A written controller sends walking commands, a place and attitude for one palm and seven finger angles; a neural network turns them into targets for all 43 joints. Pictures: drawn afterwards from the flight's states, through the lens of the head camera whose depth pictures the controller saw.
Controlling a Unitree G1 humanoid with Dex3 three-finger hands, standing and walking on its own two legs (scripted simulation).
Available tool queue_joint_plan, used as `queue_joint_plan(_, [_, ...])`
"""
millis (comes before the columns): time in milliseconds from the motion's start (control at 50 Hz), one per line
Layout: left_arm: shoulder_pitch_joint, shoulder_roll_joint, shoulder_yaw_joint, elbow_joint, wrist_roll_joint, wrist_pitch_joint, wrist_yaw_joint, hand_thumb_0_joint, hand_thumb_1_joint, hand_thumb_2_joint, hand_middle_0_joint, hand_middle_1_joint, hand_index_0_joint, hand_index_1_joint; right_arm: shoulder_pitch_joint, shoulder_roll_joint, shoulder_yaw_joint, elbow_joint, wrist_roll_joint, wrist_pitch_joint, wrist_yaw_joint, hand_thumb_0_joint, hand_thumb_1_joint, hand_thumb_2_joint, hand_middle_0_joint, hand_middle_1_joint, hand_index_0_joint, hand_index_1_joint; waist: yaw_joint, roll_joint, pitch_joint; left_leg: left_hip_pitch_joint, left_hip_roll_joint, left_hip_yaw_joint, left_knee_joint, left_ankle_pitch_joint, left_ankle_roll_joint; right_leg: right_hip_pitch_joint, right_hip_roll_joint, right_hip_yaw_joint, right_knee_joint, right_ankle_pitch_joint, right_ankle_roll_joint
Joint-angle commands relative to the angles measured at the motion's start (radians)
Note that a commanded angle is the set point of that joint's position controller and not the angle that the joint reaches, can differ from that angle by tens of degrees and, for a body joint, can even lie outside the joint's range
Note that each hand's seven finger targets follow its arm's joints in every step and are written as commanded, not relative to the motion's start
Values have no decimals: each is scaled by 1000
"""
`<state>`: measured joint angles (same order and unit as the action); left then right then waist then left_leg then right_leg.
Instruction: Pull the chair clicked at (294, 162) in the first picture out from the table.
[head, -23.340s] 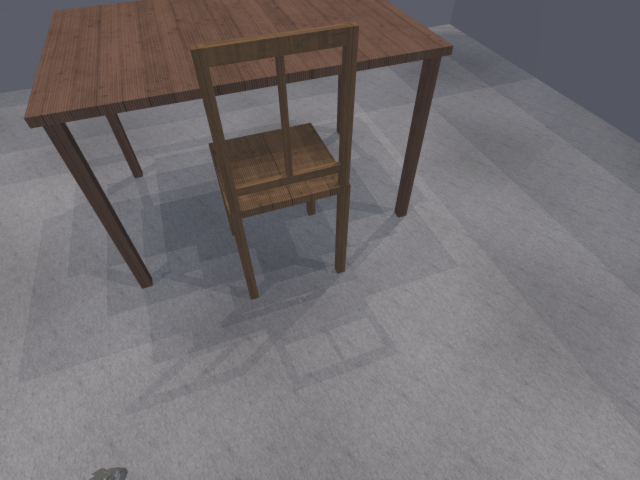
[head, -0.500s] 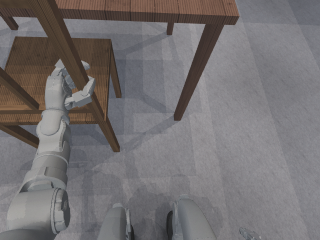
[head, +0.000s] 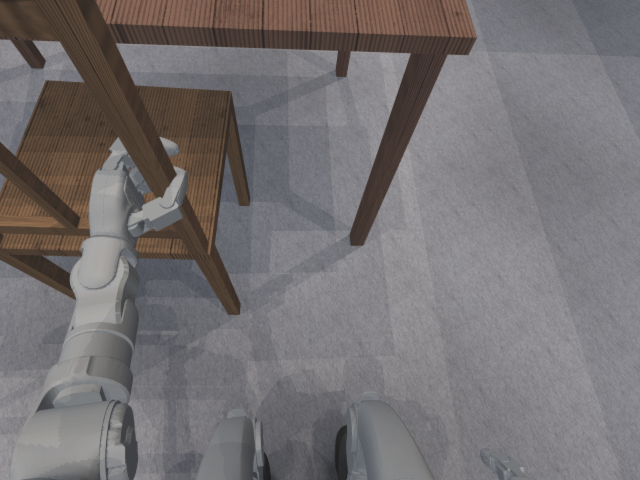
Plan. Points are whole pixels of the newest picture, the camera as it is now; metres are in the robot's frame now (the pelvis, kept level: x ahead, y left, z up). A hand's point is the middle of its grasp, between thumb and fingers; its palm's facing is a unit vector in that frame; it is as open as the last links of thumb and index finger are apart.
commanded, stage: hook a spindle and tug to test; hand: left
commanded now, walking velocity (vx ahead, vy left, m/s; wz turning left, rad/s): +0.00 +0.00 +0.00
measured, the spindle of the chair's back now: out of the picture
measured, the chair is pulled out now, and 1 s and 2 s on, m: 0.00 0.12 0.18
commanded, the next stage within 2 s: step backward, pulling the chair out in 0.04 s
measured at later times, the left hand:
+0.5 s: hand (179, 209) +0.42 +0.15 +0.03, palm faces +0.01 -0.99 -0.11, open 5.9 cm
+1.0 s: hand (202, 277) +0.34 +0.11 +0.04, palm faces -0.02 -0.99 -0.14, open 6.0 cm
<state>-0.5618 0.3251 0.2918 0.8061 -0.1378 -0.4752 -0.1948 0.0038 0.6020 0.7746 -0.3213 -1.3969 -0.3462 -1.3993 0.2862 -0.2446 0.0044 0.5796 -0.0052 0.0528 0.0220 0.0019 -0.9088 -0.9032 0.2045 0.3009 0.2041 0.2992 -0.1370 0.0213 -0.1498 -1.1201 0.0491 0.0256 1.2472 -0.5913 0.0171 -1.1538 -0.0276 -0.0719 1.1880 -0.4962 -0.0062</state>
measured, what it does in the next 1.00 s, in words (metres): rises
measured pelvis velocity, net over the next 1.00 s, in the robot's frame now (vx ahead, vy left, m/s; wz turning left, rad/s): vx -0.05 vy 0.00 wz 0.00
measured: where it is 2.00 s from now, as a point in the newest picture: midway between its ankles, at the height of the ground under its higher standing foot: outside the picture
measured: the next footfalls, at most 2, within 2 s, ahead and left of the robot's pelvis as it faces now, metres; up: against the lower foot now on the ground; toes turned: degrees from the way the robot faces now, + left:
none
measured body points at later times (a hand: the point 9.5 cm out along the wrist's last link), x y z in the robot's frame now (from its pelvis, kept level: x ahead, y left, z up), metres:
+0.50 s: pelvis +0.01 +0.01 +0.09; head +0.12 +0.04 +0.52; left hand +0.42 +0.20 +0.05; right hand +0.06 -0.26 -0.03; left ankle -0.01 +0.11 -0.63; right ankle +0.03 -0.12 -0.63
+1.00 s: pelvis -0.05 +0.00 +0.09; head +0.05 +0.00 +0.53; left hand +0.34 +0.17 +0.05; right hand +0.00 -0.28 -0.04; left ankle -0.01 +0.11 -0.63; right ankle +0.03 -0.12 -0.63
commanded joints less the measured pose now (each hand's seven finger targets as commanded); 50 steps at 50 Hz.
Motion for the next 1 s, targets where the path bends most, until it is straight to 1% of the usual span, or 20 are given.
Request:
queue_joint_plan(0, [-218,191,45,-199,-13,-65,-13,0,900,900,-500,-1450,-500,-1450,120,-159,-65,-73,2,-34,-16,0,-900,-900,200,300,200,300,25,46,-493,233,-39,-44,-135,475,-2,387,34,52,-99,422,-7])
queue_joint_plan(60, [-231,170,22,-216,-12,-67,-12,0,900,900,-500,-1450,-500,-1450,118,-157,-64,-73,3,-38,-17,0,-900,-900,200,300,200,300,20,78,-489,271,-34,-53,-136,500,-7,342,35,44,-93,409,-9])
queue_joint_plan(120, [-286,147,-1,-178,-10,-69,-5,0,900,900,-500,-1450,-500,-1450,116,-161,-64,-57,-1,-43,-20,0,-900,-900,200,300,200,300,-6,49,-444,242,-35,-57,-125,460,-5,308,34,41,-94,376,-6])
queue_joint_plan(140, [-430,331,-17,-278,116,55,111,0,900,900,-500,-1450,-500,-1450,153,-134,-45,-139,42,19,-47,0,-900,-900,200,300,200,300,52,115,-634,506,-25,-24,-316,440,11,641,-37,103,-274,409,-23])
queue_joint_plan(160, [-486,300,-44,-360,117,98,165,0,900,900,-500,-1450,-500,-1450,160,-130,-61,-139,49,24,-75,0,-900,-900,200,300,200,300,43,146,-673,595,-28,-28,-362,475,8,699,-28,96,-328,518,-16])
queue_joint_plan(180, [-382,247,-76,-280,131,154,200,0,900,900,-500,-1450,-500,-1450,144,-131,-59,-126,50,36,-93,0,-900,-900,200,300,200,300,38,156,-627,613,-23,-34,-384,509,5,688,-33,89,-342,564,-17])
queue_joint_plan(200, [-301,176,-120,-222,135,197,222,0,900,900,-500,-1450,-500,-1450,145,-131,-54,-112,49,51,-107,0,-900,-900,200,300,200,300,34,123,-561,632,-9,-57,-417,573,0,672,-36,62,-341,600,-18])
queue_joint_plan(220, [-252,147,-134,-159,134,230,241,0,900,900,-500,-1450,-500,-1450,138,-132,-52,-95,49,64,-112,0,-900,-900,200,300,200,300,36,79,-509,600,1,-53,-426,567,5,700,-45,74,-379,614,-10])
queue_joint_plan(240, [-234,106,-164,-62,135,256,253,0,900,900,-500,-1450,-500,-1450,142,-139,-45,-80,50,74,-119,0,-900,-900,200,300,200,300,24,31,-438,582,13,-64,-455,587,6,696,-45,63,-400,629,-7])
queue_joint_plan(260, [-268,104,-169,-27,133,256,262,0,900,900,-500,-1450,-500,-1450,140,-145,-42,-60,47,80,-123,0,-900,-900,200,300,200,300,24,23,-393,588,33,-71,-483,643,7,713,-52,58,-414,663,-1])
queue_joint_plan(360, [-416,81,-195,99,135,207,273,0,900,900,-500,-1450,-500,-1450,160,-147,-50,12,35,63,-133,0,-900,-900,200,300,200,300,27,161,-369,786,88,-97,-534,967,1,686,-49,65,-479,709,14])
queue_joint_plan(420, [-416,55,-210,146,133,193,263,0,900,900,-500,-1450,-500,-1450,152,-146,-57,36,31,43,-133,0,-900,-900,200,300,200,300,36,205,-340,851,115,-124,-563,1039,-2,656,-30,62,-502,588,12])
queue_joint_plan(480, [-397,40,-214,152,131,181,255,0,900,900,-500,-1450,-500,-1450,147,-145,-63,45,30,23,-133,0,-900,-900,200,300,200,300,41,208,-330,900,129,-136,-590,1081,0,657,-16,63,-510,535,11])
queue_joint_plan(520, [-388,45,-205,149,128,171,252,0,900,900,-500,-1450,-500,-1450,136,-143,-65,47,28,11,-135,0,-900,-900,200,300,200,300,47,202,-315,894,137,-137,-604,1060,3,671,-16,69,-517,526,11])
queue_joint_plan(600, [-346,58,-190,126,128,164,254,0,900,900,-500,-1450,-500,-1450,136,-143,-68,56,34,-1,-142,0,-900,-900,200,300,200,300,50,113,-340,876,131,-115,-599,1020,-5,759,-32,88,-551,669,5])
queue_joint_plan(640, [-333,72,-188,116,126,164,257,0,900,900,-500,-1450,-500,-1450,134,-148,-70,57,39,-5,-148,0,-900,-900,200,300,200,300,49,88,-363,843,118,-94,-597,948,-19,824,-63,104,-563,800,-5])
queue_joint_plan(700, [-333,81,-189,113,125,164,265,0,900,900,-500,-1450,-500,-1450,124,-145,-67,68,45,-17,-155,0,-900,-900,200,300,200,300,50,69,-363,808,101,-73,-604,813,-27,852,-97,127,-582,837,-9])
queue_joint_plan(780, [-340,81,-206,127,121,170,277,0,900,900,-500,-1450,-500,-1450,113,-150,-63,81,55,-33,-161,0,-900,-900,200,300,200,300,52,61,-355,775,81,-66,-621,667,-27,858,-115,138,-606,758,-11])
queue_joint_plan(920, [-382,54,-240,137,107,167,291,0,900,900,-500,-1450,-500,-1450,79,-150,-51,93,67,-77,-170,0,-900,-900,200,300,200,300,67,68,-281,743,89,-86,-691,488,-2,802,-81,120,-624,425,12])
queue_joint_plan(980, [-393,46,-251,142,104,163,296,0,900,900,-500,-1450,-500,-1450,68,-152,-47,94,68,-98,-172,0,-900,-900,200,300,200,300,75,85,-255,729,96,-95,-710,445,5,788,-71,117,-611,347,15])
